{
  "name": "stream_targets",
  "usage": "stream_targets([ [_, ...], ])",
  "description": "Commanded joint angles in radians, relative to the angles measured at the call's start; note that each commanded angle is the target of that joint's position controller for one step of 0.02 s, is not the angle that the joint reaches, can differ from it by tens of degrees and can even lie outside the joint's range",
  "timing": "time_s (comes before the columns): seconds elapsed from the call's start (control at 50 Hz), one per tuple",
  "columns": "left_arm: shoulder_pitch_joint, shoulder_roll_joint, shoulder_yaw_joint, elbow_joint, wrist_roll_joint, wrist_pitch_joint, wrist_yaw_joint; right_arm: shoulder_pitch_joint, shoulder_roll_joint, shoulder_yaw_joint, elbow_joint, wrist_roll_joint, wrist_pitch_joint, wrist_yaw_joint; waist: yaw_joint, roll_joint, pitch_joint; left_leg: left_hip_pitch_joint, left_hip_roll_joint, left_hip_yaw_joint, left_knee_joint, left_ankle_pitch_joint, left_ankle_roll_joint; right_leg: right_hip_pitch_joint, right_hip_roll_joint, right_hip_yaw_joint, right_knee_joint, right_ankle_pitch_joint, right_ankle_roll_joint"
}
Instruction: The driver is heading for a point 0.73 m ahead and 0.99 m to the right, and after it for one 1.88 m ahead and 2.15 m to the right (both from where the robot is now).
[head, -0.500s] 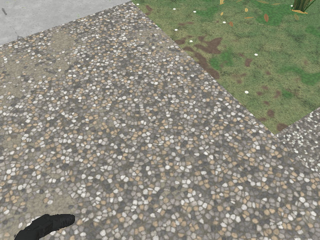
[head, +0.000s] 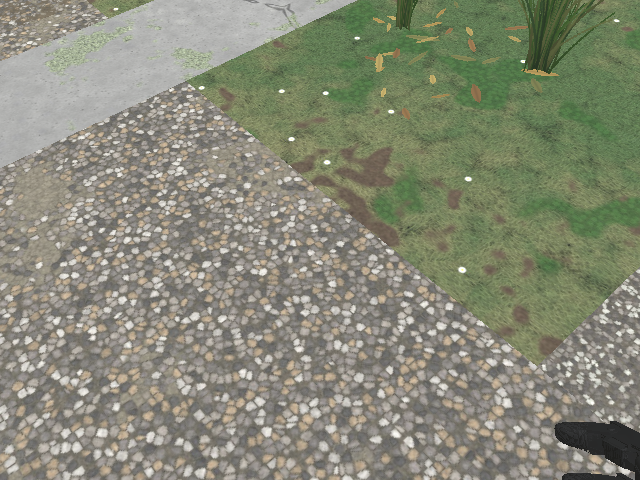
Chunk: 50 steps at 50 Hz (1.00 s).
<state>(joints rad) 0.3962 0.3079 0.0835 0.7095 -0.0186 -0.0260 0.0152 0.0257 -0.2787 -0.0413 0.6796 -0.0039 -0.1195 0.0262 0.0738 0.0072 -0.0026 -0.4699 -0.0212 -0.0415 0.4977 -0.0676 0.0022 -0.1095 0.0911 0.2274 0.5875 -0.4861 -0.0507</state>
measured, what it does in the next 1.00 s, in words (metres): walks ahead, turning right: right foot, then left foot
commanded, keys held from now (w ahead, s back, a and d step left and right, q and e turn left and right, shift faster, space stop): w+e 0.96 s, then w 0.04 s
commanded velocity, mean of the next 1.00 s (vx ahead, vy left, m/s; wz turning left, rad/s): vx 0.50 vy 0.00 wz -0.60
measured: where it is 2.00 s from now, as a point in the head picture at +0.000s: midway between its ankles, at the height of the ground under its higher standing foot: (574, 315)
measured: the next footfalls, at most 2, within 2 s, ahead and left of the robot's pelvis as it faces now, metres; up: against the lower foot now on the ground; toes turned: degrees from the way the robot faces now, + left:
right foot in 0.50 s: +0.38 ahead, -0.19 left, +0.00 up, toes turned -21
left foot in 1.00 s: +0.73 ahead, -0.14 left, +0.00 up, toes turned -39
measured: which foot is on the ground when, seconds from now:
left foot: down 0.00-0.52, up 0.54-0.98, down 1.00-1.00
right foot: down 0.00-0.00, up 0.02-0.48, down 0.50-1.00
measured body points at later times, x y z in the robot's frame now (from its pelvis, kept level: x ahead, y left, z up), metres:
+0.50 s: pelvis +0.25 -0.05 +0.00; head +0.29 -0.07 +0.44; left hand +0.55 +0.10 -0.06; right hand +0.18 -0.34 -0.13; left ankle +0.12 +0.13 -0.72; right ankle +0.34 -0.18 -0.72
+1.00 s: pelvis +0.53 -0.15 +0.00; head +0.54 -0.17 +0.45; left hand +0.72 +0.08 -0.10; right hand +0.59 -0.48 -0.06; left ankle +0.69 -0.12 -0.72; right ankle +0.35 -0.18 -0.72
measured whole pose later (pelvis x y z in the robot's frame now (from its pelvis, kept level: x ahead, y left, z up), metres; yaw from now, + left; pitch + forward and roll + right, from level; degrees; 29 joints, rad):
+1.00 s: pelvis +0.53 -0.15 +0.00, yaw -35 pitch +2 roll +0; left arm 0.40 0.31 0.08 0.72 -0.02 -0.02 0.02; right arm 0.02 -0.28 -0.04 0.68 0.00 -0.12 0.03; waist 0.08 0.02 0.00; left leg -0.46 -0.02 -0.05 0.48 -0.05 0.00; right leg -0.08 0.10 0.24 0.55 -0.48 -0.06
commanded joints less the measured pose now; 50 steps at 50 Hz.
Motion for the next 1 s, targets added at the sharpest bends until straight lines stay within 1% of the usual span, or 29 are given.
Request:
stream_targets([
  [0.02,0.092,-0.001,-0.017,-0.120,-0.020,-0.024,0.000,0.345,-0.291,-0.095,0.018,-0.020,-0.002,-0.007,-0.109,0.372,-0.333,0.812,0.443,-0.712,-0.151,-0.304,0.257,-0.580,0.014,-0.052,0.592,-0.128,0.010],
  [0.04,0.069,0.107,0.002,-0.088,-0.026,-0.022,0.004,0.314,-0.188,-0.073,-0.005,0.004,0.002,-0.003,-0.135,0.229,-0.244,0.763,0.437,-0.740,-0.195,-0.504,0.235,-0.689,-0.065,-0.025,0.716,-0.078,0.028],
  [0.06,-0.042,0.150,0.015,-0.100,-0.018,-0.016,0.002,0.278,-0.137,-0.059,-0.012,0.007,0.010,-0.010,-0.160,0.133,-0.129,0.649,0.396,-0.570,-0.201,-0.468,0.193,-0.713,-0.096,-0.053,0.741,0.017,0.035],
  [0.08,-0.092,0.137,0.015,-0.108,-0.008,-0.011,0.003,0.232,-0.123,-0.051,-0.017,-0.004,0.016,-0.013,-0.142,0.065,-0.069,0.532,0.355,-0.446,-0.214,-0.335,0.173,-0.676,-0.128,-0.080,0.721,0.085,0.041],
  [0.1,-0.124,0.124,0.018,-0.120,0.000,-0.011,-0.001,0.205,-0.105,-0.045,-0.008,-0.009,0.020,-0.015,-0.125,0.064,-0.019,0.448,0.319,-0.357,-0.235,-0.232,0.172,-0.657,-0.154,-0.081,0.675,0.130,0.042],
  [0.14,-0.109,0.086,0.015,-0.122,-0.013,-0.002,-0.011,0.189,-0.088,-0.041,0.004,-0.010,0.014,-0.020,-0.095,0.113,0.000,0.364,0.278,-0.228,-0.282,-0.136,0.165,-0.591,-0.189,-0.102,0.623,0.166,0.041],
  [0.18,-0.132,0.055,0.007,-0.133,-0.010,0.007,-0.014,0.198,-0.106,-0.048,0.023,-0.003,0.006,-0.021,-0.092,0.101,0.014,0.348,0.283,-0.150,-0.316,-0.053,0.182,-0.608,-0.200,-0.119,0.574,0.190,0.050],
  [0.24,-0.184,0.039,-0.001,-0.149,-0.002,0.008,-0.018,0.213,-0.143,-0.060,0.050,-0.004,0.007,-0.024,-0.098,0.068,0.018,0.384,0.299,-0.056,-0.335,0.064,0.196,-0.649,-0.212,-0.125,0.460,0.290,0.064],
  [0.32,-0.292,0.021,-0.012,-0.163,-0.004,-0.005,-0.044,0.222,-0.167,-0.064,0.073,0.002,0.021,-0.030,-0.136,0.060,0.044,0.406,0.267,0.096,-0.336,0.124,0.158,-0.592,-0.197,-0.187,0.230,0.479,0.053],
  [0.4,-0.383,0.023,-0.013,-0.199,-0.009,-0.006,-0.067,0.268,-0.205,-0.075,0.102,0.021,0.040,-0.031,-0.156,0.062,0.080,0.484,0.298,0.161,-0.317,0.169,0.132,-0.551,-0.175,-0.245,0.091,0.452,0.017],
  [0.42,-0.385,0.034,-0.008,-0.206,-0.007,-0.005,-0.071,0.268,-0.216,-0.079,0.105,0.028,0.046,-0.031,-0.146,0.067,0.079,0.510,0.307,0.177,-0.288,0.255,0.124,-0.529,-0.161,-0.261,0.070,0.409,0.000],
  [0.46,-0.323,0.075,0.014,-0.202,0.001,0.001,-0.072,0.261,-0.249,-0.089,0.104,0.039,0.058,-0.037,-0.091,0.098,0.023,0.547,0.305,0.220,-0.140,0.600,0.103,-0.401,-0.094,-0.318,0.049,0.303,-0.044],
  [0.48,-0.203,0.109,0.036,-0.172,0.001,0.005,-0.068,0.249,-0.254,-0.090,0.101,0.044,0.066,-0.040,-0.017,0.091,-0.041,0.525,0.285,0.249,0.028,0.716,0.085,-0.243,-0.048,-0.344,0.003,0.311,-0.076],
  [0.5,-0.024,0.169,0.071,-0.121,-0.003,0.012,-0.054,0.255,-0.225,-0.079,0.096,0.039,0.067,-0.045,0.070,0.057,-0.131,0.388,0.247,0.270,0.265,0.647,0.050,0.033,-0.020,-0.320,-0.039,0.365,-0.116],
  [0.52,0.062,0.269,0.094,-0.100,-0.012,0.019,-0.032,0.298,-0.117,-0.043,0.060,-0.011,0.060,-0.042,0.048,-0.167,-0.205,0.030,0.156,0.269,0.620,-0.033,-0.003,0.348,-0.243,0.048,-0.053,0.356,-0.210],
  [0.54,0.023,0.310,0.086,-0.143,-0.011,-0.001,-0.041,0.313,-0.075,-0.017,0.007,-0.006,0.026,-0.032,-0.012,-0.282,-0.372,-0.243,-0.016,0.050,0.875,-0.548,-0.029,0.518,-0.422,0.604,-0.236,0.125,-0.386],
  [0.56,0.018,0.214,0.059,-0.141,-0.005,-0.018,-0.050,0.191,-0.174,-0.040,-0.010,0.033,0.000,-0.020,0.050,-0.135,-0.312,-0.354,0.041,-0.055,0.909,-0.471,-0.014,0.483,-0.407,0.536,-0.297,0.099,-0.326],
  [0.58,-0.011,0.180,0.046,-0.129,-0.001,-0.029,-0.050,0.148,-0.173,-0.037,-0.027,0.046,-0.015,-0.015,0.029,-0.117,-0.184,-0.371,0.076,-0.038,0.847,-0.381,0.006,0.354,-0.373,0.397,-0.299,0.162,-0.290],
  [0.6,-0.077,0.155,0.037,-0.133,-0.002,-0.033,-0.048,0.150,-0.159,-0.035,-0.012,0.025,-0.020,-0.023,-0.021,-0.029,-0.116,-0.312,0.117,-0.041,0.760,-0.309,0.005,0.207,-0.328,0.293,-0.298,0.260,-0.256],
  [0.62,-0.132,0.127,0.027,-0.143,0.004,-0.034,-0.045,0.162,-0.169,-0.042,-0.004,0.003,-0.015,-0.028,-0.059,-0.037,-0.079,-0.244,0.141,-0.044,0.685,-0.268,-0.003,0.096,-0.294,0.219,-0.309,0.364,-0.241],
  [0.66,-0.174,0.117,0.021,-0.154,0.015,-0.037,-0.037,0.186,-0.162,-0.045,0.002,-0.005,0.007,-0.025,-0.096,-0.066,-0.062,-0.167,0.149,-0.040,0.624,-0.225,-0.024,-0.017,-0.265,0.172,-0.348,0.465,-0.247],
  [0.7,-0.156,0.127,0.023,-0.137,0.010,-0.042,-0.024,0.168,-0.135,-0.038,0.000,-0.013,0.023,-0.026,-0.098,-0.051,-0.043,-0.152,0.135,-0.020,0.545,-0.178,-0.053,-0.086,-0.243,0.112,-0.360,0.541,-0.251],
  [0.76,-0.113,0.144,0.027,-0.108,0.005,-0.037,-0.006,0.054,-0.098,-0.024,-0.031,-0.014,0.027,-0.024,-0.061,-0.059,-0.006,-0.156,0.103,-0.013,0.333,0.003,-0.079,-0.125,-0.198,0.054,-0.357,0.521,-0.217],
  [0.82,-0.070,0.152,0.030,-0.083,-0.001,-0.029,0.002,-0.054,-0.080,-0.014,-0.055,-0.004,0.019,-0.012,-0.017,-0.077,0.013,-0.078,0.054,-0.009,0.134,0.142,-0.079,-0.152,-0.173,0.046,-0.340,0.428,-0.179],
  [0.9,-0.022,0.144,0.029,-0.050,-0.010,-0.019,0.005,-0.098,-0.116,-0.026,-0.077,0.010,0.004,0.003,-0.005,-0.094,0.016,-0.033,0.029,-0.042,0.021,0.118,-0.052,-0.073,-0.211,0.147,-0.254,0.363,-0.161],
  [0.94,-0.030,0.143,0.031,-0.046,-0.007,-0.012,0.007,-0.061,-0.136,-0.038,-0.073,0.012,-0.003,0.005,-0.029,-0.126,0.011,0.016,0.024,-0.044,0.001,0.022,-0.025,-0.033,-0.227,0.200,-0.196,0.387,-0.146],
  [0.96,-0.043,0.135,0.030,-0.048,-0.007,-0.008,0.007,-0.004,-0.143,-0.046,-0.060,0.012,-0.007,0.002,-0.061,-0.139,-0.002,0.090,0.018,-0.027,-0.027,0.001,-0.005,-0.035,-0.215,0.207,-0.154,0.413,-0.132],
  [0.98,-0.048,0.102,0.018,-0.049,-0.001,-0.008,0.005,0.094,-0.164,-0.059,-0.036,0.004,-0.011,-0.003,-0.108,-0.131,-0.057,0.231,0.032,-0.015,-0.051,0.012,0.025,-0.048,-0.174,0.170,-0.057,0.477,-0.104],
  [1.0,-0.037,0.041,-0.005,-0.060,0.012,-0.012,0.001,0.235,-0.208,-0.071,-0.023,-0.016,-0.016,-0.009,-0.162,-0.049,-0.191,0.477,0.177,-0.148,-0.025,-0.014,0.091,-0.146,-0.120,0.097,0.196,0.395,-0.067],
])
